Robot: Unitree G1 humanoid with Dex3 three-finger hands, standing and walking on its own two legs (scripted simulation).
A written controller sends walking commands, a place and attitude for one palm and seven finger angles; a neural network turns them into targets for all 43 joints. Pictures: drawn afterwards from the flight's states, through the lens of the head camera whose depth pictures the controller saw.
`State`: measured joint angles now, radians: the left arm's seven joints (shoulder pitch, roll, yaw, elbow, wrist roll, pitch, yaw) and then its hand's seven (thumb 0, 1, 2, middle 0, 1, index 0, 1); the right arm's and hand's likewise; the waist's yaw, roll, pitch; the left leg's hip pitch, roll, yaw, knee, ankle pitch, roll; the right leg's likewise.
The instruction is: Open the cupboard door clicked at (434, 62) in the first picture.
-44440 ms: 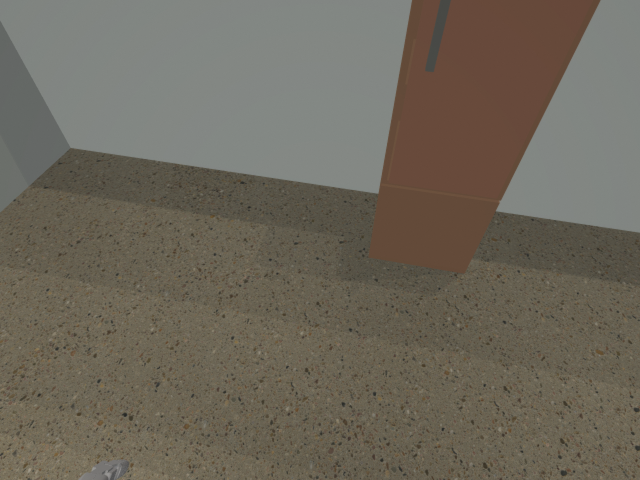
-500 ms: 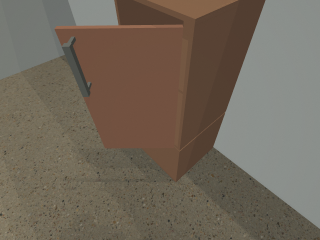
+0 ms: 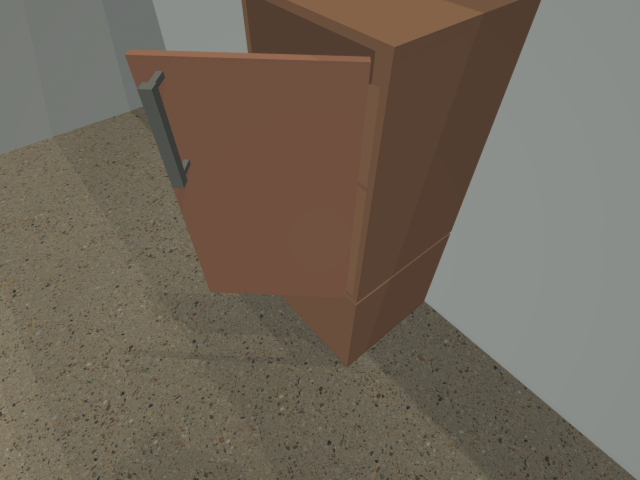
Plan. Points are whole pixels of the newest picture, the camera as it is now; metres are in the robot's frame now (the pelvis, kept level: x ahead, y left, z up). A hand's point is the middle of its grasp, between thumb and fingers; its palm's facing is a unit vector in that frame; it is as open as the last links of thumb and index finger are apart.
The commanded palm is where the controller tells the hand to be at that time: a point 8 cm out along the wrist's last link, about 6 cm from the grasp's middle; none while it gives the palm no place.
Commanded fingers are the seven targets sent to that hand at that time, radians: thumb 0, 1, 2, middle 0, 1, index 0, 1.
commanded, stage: look again from close up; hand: left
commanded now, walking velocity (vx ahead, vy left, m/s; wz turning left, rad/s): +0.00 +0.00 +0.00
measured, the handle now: (169, 132) +0.56 +0.28 +0.13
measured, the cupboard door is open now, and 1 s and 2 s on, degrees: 47 47 47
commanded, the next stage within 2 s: raise the hand with hooked fingers in 0.50 s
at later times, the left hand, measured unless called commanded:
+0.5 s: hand out of the picture +0.03 +0.20 -0.17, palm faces +0.02 -0.97 -0.23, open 7.3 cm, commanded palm none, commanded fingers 0.00 0.90 0.90 -0.20 -0.30 -0.20 -0.30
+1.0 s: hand (162, 434) +0.18 +0.21 -0.03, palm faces +0.01 -1.00 +0.01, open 8.4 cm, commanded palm +0.15 +0.28 -0.02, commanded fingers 0.00 0.41 0.69 -0.23 -0.62 -0.23 -0.62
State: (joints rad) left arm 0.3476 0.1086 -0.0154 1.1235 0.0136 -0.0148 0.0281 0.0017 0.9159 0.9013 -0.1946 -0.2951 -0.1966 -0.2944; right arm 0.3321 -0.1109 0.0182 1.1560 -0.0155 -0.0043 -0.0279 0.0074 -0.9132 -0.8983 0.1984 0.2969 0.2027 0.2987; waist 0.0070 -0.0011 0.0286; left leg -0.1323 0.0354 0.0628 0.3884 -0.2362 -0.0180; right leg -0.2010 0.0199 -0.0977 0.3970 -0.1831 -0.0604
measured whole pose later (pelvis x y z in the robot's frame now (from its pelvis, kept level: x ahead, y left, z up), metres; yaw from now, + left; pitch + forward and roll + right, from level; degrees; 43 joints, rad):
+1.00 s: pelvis +0.00 +0.02 -0.06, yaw +0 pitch +10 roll +1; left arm 0.47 0.19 0.18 0.06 -0.28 -0.45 -0.35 0.00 0.64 0.78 -0.22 -0.47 -0.22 -0.47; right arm 0.13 -0.29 -0.07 0.46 0.02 -0.25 -0.01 0.02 -0.91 -0.90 0.20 0.30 0.20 0.30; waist 0.02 -0.04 -0.12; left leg -0.63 0.02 0.06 0.97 -0.51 0.01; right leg -0.70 -0.03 -0.09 0.98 -0.45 -0.04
